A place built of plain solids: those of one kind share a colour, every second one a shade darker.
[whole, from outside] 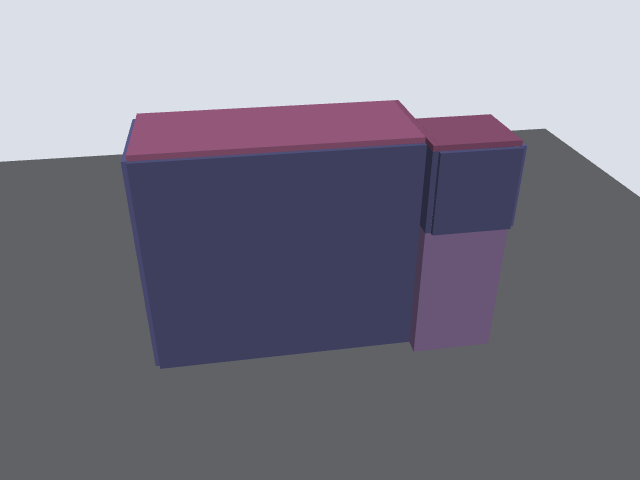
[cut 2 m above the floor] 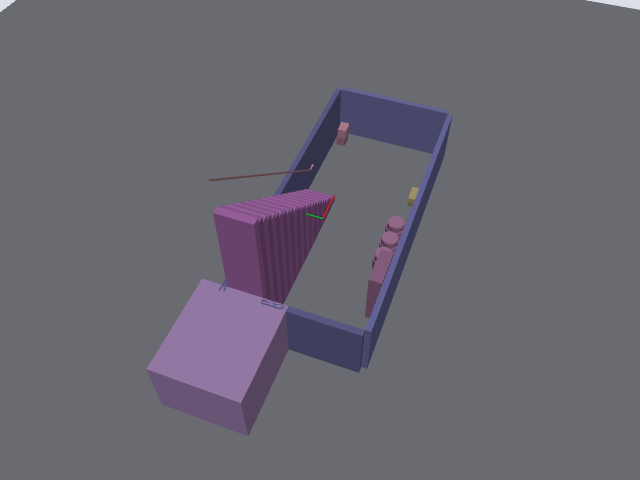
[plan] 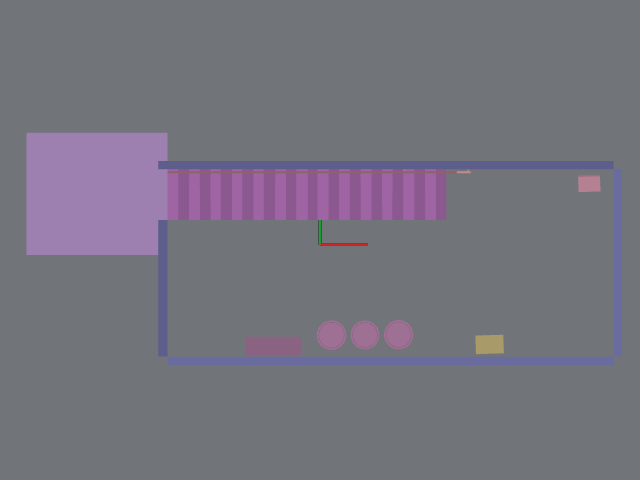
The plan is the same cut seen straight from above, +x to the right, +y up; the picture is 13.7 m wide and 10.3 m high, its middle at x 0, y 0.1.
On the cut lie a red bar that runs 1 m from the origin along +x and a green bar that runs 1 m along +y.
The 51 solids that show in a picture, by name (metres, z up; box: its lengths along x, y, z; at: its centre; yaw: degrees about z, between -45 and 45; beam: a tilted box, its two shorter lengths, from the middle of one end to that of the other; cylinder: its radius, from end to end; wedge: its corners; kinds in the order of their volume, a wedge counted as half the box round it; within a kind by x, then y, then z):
{
 "floor_1": {"box": [3.03, 2.63, 5.52], "at": [-4.79, 1.09, 2.46]},
 "wall_1": {"box": [0.18, 2.63, 3.0], "at": [-6.39, 1.09, 6.72]},
 "wall_2": {"box": [2.83, 0.18, 3.0], "at": [-4.89, 2.49, 6.72]},
 "wall_3": {"box": [0.2, 2.93, 8.27], "at": [-3.37, -0.94, 4.08]},
 "wall_4": {"box": [0.2, 0.79, 3.0], "at": [-3.37, 2.01, 6.72]},
 "wall_5": {"box": [9.77, 0.18, 8.27], "at": [1.41, 1.71, 4.08]},
 "wall_6": {"box": [9.57, 0.18, 8.27], "at": [1.51, -2.49, 4.08]},
 "wall_7": {"box": [0.18, 4.02, 8.27], "at": [6.39, -0.39, 4.08]},
 "roof_1": {"box": [2.83, 2.63, 0.2], "at": [-4.89, 1.09, 8.32]},
 "roof_2": {"box": [0.2, 4.81, 0.2], "at": [-3.37, 0.0, 8.32]},
 "roof_3": {"box": [9.57, 4.02, 0.2], "at": [1.51, -0.39, 8.32]},
 "tread_1": {"wedge": [[-3.27, 0.53, -0.05], [-3.27, 0.53, 5.03], [-3.27, 1.62, -0.05], [-3.27, 1.62, 5.03], [-3.04, 0.53, -0.05], [-3.04, 0.53, 5.03], [-3.04, 1.62, -0.05], [-3.04, 1.62, 5.03]]},
 "tread_2": {"wedge": [[-3.05, 0.53, -0.05], [-3.05, 0.53, 4.83], [-3.04, 1.62, -0.05], [-3.04, 1.62, 4.83], [-2.81, 0.53, -0.05], [-2.81, 0.53, 4.84], [-2.81, 1.62, -0.05], [-2.81, 1.62, 4.84]]},
 "tread_3": {"wedge": [[-2.81, 0.53, -0.05], [-2.81, 0.53, 4.64], [-2.81, 1.62, -0.05], [-2.81, 1.62, 4.64], [-2.58, 1.62, -0.05], [-2.58, 1.62, 4.64], [-2.57, 0.53, -0.05], [-2.57, 0.53, 4.64]]},
 "tread_4": {"wedge": [[-2.58, 0.53, -0.05], [-2.58, 0.53, 4.45], [-2.58, 1.62, -0.05], [-2.58, 1.62, 4.45], [-2.35, 0.53, -0.05], [-2.35, 0.53, 4.45], [-2.35, 1.62, -0.05], [-2.35, 1.62, 4.45]]},
 "tread_5": {"wedge": [[-2.35, 0.53, -0.05], [-2.35, 0.53, 4.25], [-2.35, 1.62, -0.05], [-2.35, 1.62, 4.25], [-2.13, 0.53, -0.05], [-2.13, 0.53, 4.25], [-2.13, 1.62, -0.05], [-2.13, 1.62, 4.26]]},
 "tread_6": {"wedge": [[-2.13, 0.53, -0.05], [-2.13, 0.53, 4.06], [-2.13, 1.62, -0.05], [-2.13, 1.62, 4.06], [-1.89, 0.53, -0.05], [-1.89, 0.53, 4.06], [-1.89, 1.62, -0.05], [-1.89, 1.62, 4.07]]},
 "tread_7": {"wedge": [[-1.89, 0.53, -0.05], [-1.89, 0.53, 3.87], [-1.89, 1.62, -0.05], [-1.89, 1.62, 3.87], [-1.67, 0.53, -0.05], [-1.67, 0.53, 3.87], [-1.67, 1.62, -0.05], [-1.67, 1.62, 3.87]]},
 "tread_8": {"wedge": [[-1.67, 0.53, -0.05], [-1.67, 0.53, 3.67], [-1.67, 1.62, -0.05], [-1.67, 1.62, 3.67], [-1.43, 0.53, -0.05], [-1.43, 0.53, 3.68], [-1.43, 1.62, -0.05], [-1.43, 1.62, 3.67]]},
 "tread_9": {"wedge": [[-1.43, 0.53, -0.05], [-1.43, 0.53, 3.48], [-1.43, 1.62, -0.05], [-1.43, 1.62, 3.48], [-1.21, 1.62, -0.05], [-1.21, 1.62, 3.48], [-1.2, 0.53, -0.05], [-1.2, 0.53, 3.48]]},
 "tread_10": {"wedge": [[-1.21, 0.53, -0.05], [-1.21, 0.53, 3.29], [-1.21, 1.62, -0.05], [-1.21, 1.62, 3.29], [-0.97, 0.53, -0.05], [-0.97, 0.53, 3.29], [-0.96, 1.62, -0.05], [-0.96, 1.62, 3.29]]},
 "tread_11": {"wedge": [[-0.97, 0.53, -0.05], [-0.97, 0.53, 3.09], [-0.96, 1.62, -0.05], [-0.96, 1.62, 3.09], [-0.73, 0.53, -0.05], [-0.73, 0.53, 3.1], [-0.73, 1.62, -0.05], [-0.73, 1.62, 3.1]]},
 "tread_12": {"wedge": [[-0.73, 0.53, -0.05], [-0.73, 0.53, 2.9], [-0.73, 1.62, -0.05], [-0.73, 1.62, 2.9], [-0.51, 0.53, -0.05], [-0.51, 0.53, 2.9], [-0.51, 1.62, -0.05], [-0.51, 1.62, 2.9]]},
 "tread_13": {"wedge": [[-0.51, 0.53, -0.05], [-0.51, 0.53, 2.71], [-0.51, 1.62, -0.05], [-0.51, 1.62, 2.71], [-0.27, 0.53, -0.05], [-0.27, 0.53, 2.71], [-0.26, 1.62, -0.05], [-0.26, 1.62, 2.71]]},
 "tread_14": {"wedge": [[-0.27, 0.53, -0.05], [-0.27, 0.53, 2.52], [-0.26, 1.62, -0.05], [-0.26, 1.62, 2.52], [-0.06, 0.53, -0.05], [-0.06, 0.53, 2.52], [-0.05, 1.62, -0.05], [-0.05, 1.62, 2.52]]},
 "tread_15": {"wedge": [[-0.06, 0.53, -0.05], [-0.06, 0.53, 2.32], [-0.06, 1.62, -0.05], [-0.06, 1.62, 2.33], [0.18, 0.53, -0.05], [0.18, 0.53, 2.33], [0.18, 1.62, -0.05], [0.18, 1.62, 2.33]]},
 "tread_16": {"wedge": [[0.18, 0.53, -0.05], [0.18, 0.53, 2.13], [0.18, 1.62, -0.05], [0.18, 1.62, 2.13], [0.41, 0.53, -0.05], [0.41, 0.53, 2.13], [0.41, 1.62, -0.05], [0.41, 1.62, 2.13]]},
 "tread_17": {"wedge": [[0.41, 0.53, -0.05], [0.41, 0.53, 1.93], [0.41, 1.62, -0.05], [0.41, 1.62, 1.93], [0.64, 0.53, -0.05], [0.64, 0.53, 1.93], [0.64, 1.62, -0.05], [0.64, 1.62, 1.93]]},
 "tread_18": {"wedge": [[0.64, 0.53, -0.05], [0.64, 0.53, 1.74], [0.64, 1.62, -0.05], [0.64, 1.62, 1.74], [0.87, 0.53, -0.05], [0.87, 0.53, 1.74], [0.87, 1.62, -0.05], [0.87, 1.62, 1.74]]},
 "tread_19": {"wedge": [[0.87, 0.53, -0.05], [0.87, 0.53, 1.55], [0.87, 1.62, -0.05], [0.87, 1.62, 1.55], [1.1, 0.53, -0.05], [1.1, 0.53, 1.55], [1.1, 1.62, -0.05], [1.1, 1.62, 1.55]]},
 "tread_20": {"wedge": [[1.1, 0.53, -0.05], [1.1, 0.53, 1.35], [1.1, 1.62, -0.05], [1.1, 1.62, 1.35], [1.33, 0.53, -0.05], [1.33, 0.53, 1.35], [1.33, 1.62, -0.05], [1.33, 1.62, 1.35]]},
 "tread_21": {"wedge": [[1.33, 0.53, -0.05], [1.33, 0.53, 1.15], [1.33, 1.62, -0.05], [1.33, 1.62, 1.16], [1.55, 0.53, -0.05], [1.55, 0.53, 1.16], [1.56, 1.62, -0.05], [1.56, 1.62, 1.16]]},
 "tread_22": {"wedge": [[1.55, 0.53, -0.05], [1.55, 0.53, 0.97], [1.55, 1.62, -0.05], [1.55, 1.62, 0.97], [1.79, 0.53, -0.05], [1.79, 0.53, 0.97], [1.79, 1.62, -0.05], [1.79, 1.62, 0.97]]},
 "tread_23": {"wedge": [[1.78, 1.62, -0.05], [1.78, 1.62, 0.77], [1.79, 0.53, -0.05], [1.79, 0.53, 0.77], [2.02, 0.53, -0.05], [2.02, 0.53, 0.77], [2.02, 1.62, -0.05], [2.02, 1.62, 0.77]]},
 "tread_24": {"wedge": [[2.02, 0.53, -0.05], [2.02, 0.53, 0.58], [2.02, 1.62, -0.05], [2.02, 1.62, 0.58], [2.25, 1.62, -0.05], [2.25, 1.62, 0.58], [2.26, 0.53, -0.05], [2.26, 0.53, 0.58]]},
 "tread_25": {"wedge": [[2.25, 1.62, -0.05], [2.25, 1.62, 0.39], [2.26, 0.53, -0.05], [2.26, 0.53, 0.39], [2.49, 0.53, -0.05], [2.49, 0.53, 0.39], [2.49, 1.62, -0.05], [2.49, 1.62, 0.39]]},
 "tread_26": {"wedge": [[2.48, 0.53, -0.05], [2.48, 0.53, 0.19], [2.48, 1.62, -0.05], [2.48, 1.62, 0.19], [2.71, 0.53, -0.05], [2.71, 0.53, 0.19], [2.71, 1.62, -0.05], [2.71, 1.62, 0.19]]},
 "plant_1": {"box": [1.2, 0.4, 1.95], "at": [-1.0, -2.17, 0.93]},
 "plant_2": {"cylinder": 0.32, "from": [0.25, -1.94, 0.24], "to": [0.25, -1.94, 0.68]},
 "plant_3": {"cylinder": 0.28, "from": [0.25, -1.94, 0.68], "to": [0.25, -1.94, 0.9]},
 "plant_4": {"cylinder": 0.27, "from": [0.25, -1.94, 0.9], "to": [0.25, -1.94, 0.92]},
 "plant_5": {"cylinder": 0.31, "from": [0.97, -1.94, 0.23], "to": [0.97, -1.94, 0.66]},
 "plant_6": {"cylinder": 0.27, "from": [0.97, -1.94, 0.66], "to": [0.97, -1.94, 0.88]},
 "plant_7": {"cylinder": 0.26, "from": [0.97, -1.94, 0.88], "to": [0.97, -1.94, 0.9]},
 "plant_8": {"cylinder": 0.32, "from": [1.69, -1.93, 0.23], "to": [1.69, -1.93, 0.65]},
 "plant_9": {"cylinder": 0.28, "from": [1.69, -1.93, 0.65], "to": [1.69, -1.93, 0.86]},
 "plant_10": {"cylinder": 0.27, "from": [1.69, -1.93, 0.86], "to": [1.69, -1.93, 0.88]},
 "guard_rail_1": {"wedge": [[-3.27, 1.53, 6.12], [-3.27, 1.53, 6.18], [-3.27, 1.57, 6.12], [-3.27, 1.57, 6.18], [2.93, 1.53, 0.9], [2.93, 1.53, 0.96], [2.93, 1.57, 0.9], [2.93, 1.57, 0.96]]},
 "carton_1": {"box": [0.47, 0.33, 0.38], "at": [5.78, 1.3, 0.57], "yaw": 2.0},
 "carton_2": {"box": [0.47, 0.33, 0.43], "at": [5.78, 1.33, 0.16], "yaw": 0.2},
 "crate_1": {"box": [0.6, 0.4, 0.2], "at": [3.64, -2.14, 0.3], "yaw": 1.7}
}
